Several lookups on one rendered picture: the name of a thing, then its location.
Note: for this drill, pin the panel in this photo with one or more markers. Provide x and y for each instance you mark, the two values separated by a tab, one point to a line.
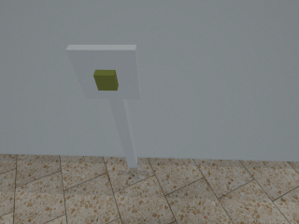
85	59

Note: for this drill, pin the button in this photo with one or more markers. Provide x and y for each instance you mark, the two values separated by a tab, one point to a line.
106	80

